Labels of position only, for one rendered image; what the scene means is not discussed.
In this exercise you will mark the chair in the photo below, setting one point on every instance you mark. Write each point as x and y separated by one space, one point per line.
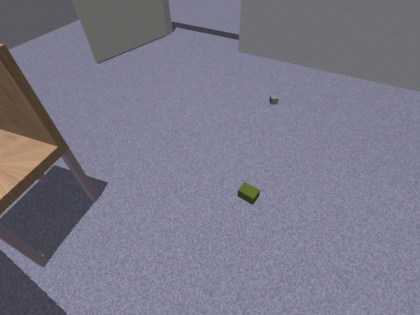
30 143

